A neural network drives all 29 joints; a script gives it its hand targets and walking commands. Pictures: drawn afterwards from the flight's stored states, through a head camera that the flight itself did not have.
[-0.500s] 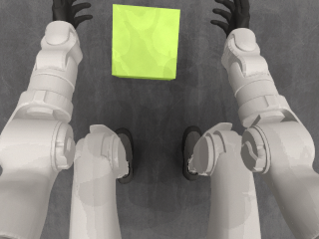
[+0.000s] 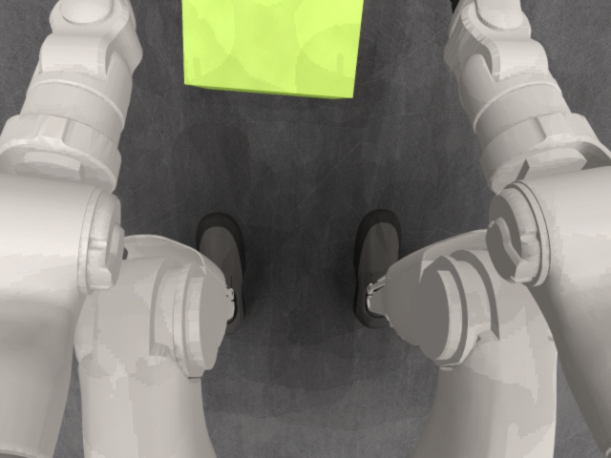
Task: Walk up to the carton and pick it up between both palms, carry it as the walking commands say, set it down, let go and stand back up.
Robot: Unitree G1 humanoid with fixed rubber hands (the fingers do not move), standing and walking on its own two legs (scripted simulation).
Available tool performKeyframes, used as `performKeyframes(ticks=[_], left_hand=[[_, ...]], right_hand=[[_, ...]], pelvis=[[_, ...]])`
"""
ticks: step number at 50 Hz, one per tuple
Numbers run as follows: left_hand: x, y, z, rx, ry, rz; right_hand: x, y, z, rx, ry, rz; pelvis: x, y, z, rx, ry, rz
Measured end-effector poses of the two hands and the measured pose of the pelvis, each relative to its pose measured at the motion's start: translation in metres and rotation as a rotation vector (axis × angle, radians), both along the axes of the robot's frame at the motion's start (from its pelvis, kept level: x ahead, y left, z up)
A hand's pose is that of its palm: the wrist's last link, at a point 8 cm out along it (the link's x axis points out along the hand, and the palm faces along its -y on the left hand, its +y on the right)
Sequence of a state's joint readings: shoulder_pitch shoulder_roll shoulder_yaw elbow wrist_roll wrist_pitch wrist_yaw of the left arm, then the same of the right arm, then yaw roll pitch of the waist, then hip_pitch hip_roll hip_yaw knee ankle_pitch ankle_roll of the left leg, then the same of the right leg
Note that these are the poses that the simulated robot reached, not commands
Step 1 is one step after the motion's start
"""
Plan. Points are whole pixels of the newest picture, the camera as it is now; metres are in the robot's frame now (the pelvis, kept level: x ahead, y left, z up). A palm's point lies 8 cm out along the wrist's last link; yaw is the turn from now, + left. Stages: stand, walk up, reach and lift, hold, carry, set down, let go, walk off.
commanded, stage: reach and lift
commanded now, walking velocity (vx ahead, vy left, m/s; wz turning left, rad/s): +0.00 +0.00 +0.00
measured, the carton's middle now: (274, 11) +0.53 +0.04 -0.29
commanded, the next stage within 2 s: none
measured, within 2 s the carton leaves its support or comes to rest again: leaves its support in 1.32 s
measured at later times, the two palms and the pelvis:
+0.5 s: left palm out of the picture +0.54 +0.18 -0.21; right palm out of the picture +0.54 -0.13 -0.20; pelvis +0.00 +0.00 -0.01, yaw +0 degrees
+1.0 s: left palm out of the picture +0.54 +0.17 -0.21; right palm out of the picture +0.55 -0.10 -0.20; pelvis +0.00 +0.00 -0.01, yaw +0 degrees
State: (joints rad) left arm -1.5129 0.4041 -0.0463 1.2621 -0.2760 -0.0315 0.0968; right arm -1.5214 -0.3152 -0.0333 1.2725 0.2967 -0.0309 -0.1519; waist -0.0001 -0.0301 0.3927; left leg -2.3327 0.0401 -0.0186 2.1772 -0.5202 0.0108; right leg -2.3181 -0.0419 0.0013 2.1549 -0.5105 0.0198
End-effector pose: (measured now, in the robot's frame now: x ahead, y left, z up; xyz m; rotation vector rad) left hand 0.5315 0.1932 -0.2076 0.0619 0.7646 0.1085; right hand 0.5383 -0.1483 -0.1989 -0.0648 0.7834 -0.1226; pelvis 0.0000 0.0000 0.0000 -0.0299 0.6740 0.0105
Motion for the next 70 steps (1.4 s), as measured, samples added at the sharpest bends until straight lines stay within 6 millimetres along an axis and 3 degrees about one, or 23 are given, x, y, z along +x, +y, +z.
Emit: performKeyframes(ticks=[10,27,38,70], left_hand=[[0.009,-0.003,-0.003,0.002,-0.013,-0.014],[0.007,-0.014,-0.002,-0.01,-0.008,-0.035],[0.009,-0.02,-0.002,-0.01,-0.01,-0.031],[0.01,-0.025,0.004,-0.017,0.092,-0.107]], right_hand=[[0.008,0.003,-0.005,0.016,-0.029,0.007],[0.004,0.02,-0.005,0.035,-0.019,0.033],[0.005,0.049,-0.008,0.079,-0.018,0.067],[0.016,0.041,0.006,0.071,0.042,0.077]], pelvis=[[0.0,0.001,-0.01,0.007,-0.014,-0.008],[-0.001,-0.001,-0.005,0.01,-0.006,-0.009],[0.001,-0.001,-0.005,0.015,0.002,-0.008],[0.017,-0.002,-0.016,0.001,0.001,0.006]])
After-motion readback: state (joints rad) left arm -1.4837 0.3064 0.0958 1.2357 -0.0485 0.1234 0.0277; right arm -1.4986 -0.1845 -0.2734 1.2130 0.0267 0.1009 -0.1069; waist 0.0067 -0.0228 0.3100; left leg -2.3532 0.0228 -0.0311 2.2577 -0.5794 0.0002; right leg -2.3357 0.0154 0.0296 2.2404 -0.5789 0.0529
